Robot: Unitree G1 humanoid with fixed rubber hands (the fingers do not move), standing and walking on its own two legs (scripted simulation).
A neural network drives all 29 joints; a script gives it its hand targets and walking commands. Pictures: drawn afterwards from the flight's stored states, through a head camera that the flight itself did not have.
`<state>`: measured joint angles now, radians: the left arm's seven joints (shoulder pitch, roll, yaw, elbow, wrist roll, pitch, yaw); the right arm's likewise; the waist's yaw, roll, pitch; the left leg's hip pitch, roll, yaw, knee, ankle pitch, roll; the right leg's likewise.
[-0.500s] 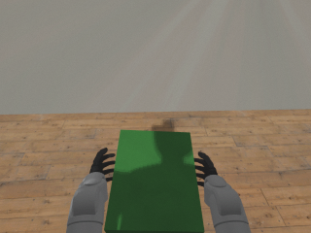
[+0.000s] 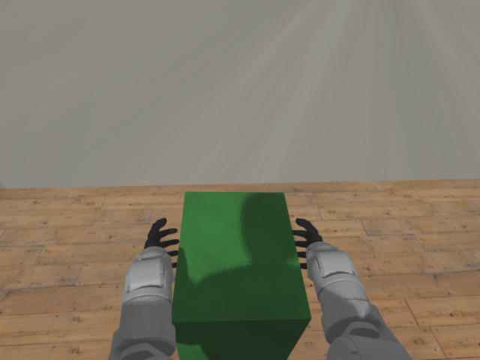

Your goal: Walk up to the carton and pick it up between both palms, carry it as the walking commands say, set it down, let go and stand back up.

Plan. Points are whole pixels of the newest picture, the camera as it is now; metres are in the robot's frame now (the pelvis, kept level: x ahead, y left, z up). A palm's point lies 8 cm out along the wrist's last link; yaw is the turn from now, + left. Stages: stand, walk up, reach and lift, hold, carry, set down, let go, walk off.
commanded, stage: set down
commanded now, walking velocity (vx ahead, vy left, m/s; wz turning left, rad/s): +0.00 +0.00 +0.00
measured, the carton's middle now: (234, 278) +0.32 +0.02 -0.05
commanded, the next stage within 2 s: none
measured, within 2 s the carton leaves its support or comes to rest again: neither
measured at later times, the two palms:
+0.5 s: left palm (167, 274) +0.34 +0.16 -0.06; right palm (302, 276) +0.34 -0.13 -0.07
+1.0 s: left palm (172, 293) +0.35 +0.16 -0.16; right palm (293, 287) +0.36 -0.12 -0.15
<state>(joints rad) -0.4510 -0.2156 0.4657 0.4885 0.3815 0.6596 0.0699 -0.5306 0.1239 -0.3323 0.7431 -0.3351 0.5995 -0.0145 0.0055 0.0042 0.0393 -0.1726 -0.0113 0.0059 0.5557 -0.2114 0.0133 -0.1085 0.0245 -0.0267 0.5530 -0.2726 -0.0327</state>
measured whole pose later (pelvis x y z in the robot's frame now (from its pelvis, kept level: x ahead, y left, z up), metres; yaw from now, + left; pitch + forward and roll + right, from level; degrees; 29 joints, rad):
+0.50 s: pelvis +0.01 +0.00 +0.00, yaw +0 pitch +14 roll -1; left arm -0.42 -0.20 0.43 0.50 0.38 0.22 0.04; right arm -0.44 0.18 -0.33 0.61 -0.34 0.21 -0.07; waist 0.01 0.00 0.05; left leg -0.65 -0.01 0.00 0.56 -0.16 0.02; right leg -0.59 0.03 -0.03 0.57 -0.23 -0.03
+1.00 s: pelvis -0.04 +0.00 -0.06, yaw -1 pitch +30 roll -1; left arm -0.66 -0.08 0.40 0.60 0.27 0.06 0.12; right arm -0.72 0.10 -0.29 0.71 -0.28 0.06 -0.17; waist 0.01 -0.01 0.03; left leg -1.20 -0.01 0.01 0.85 -0.16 0.02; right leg -1.16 0.03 -0.03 0.90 -0.25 -0.03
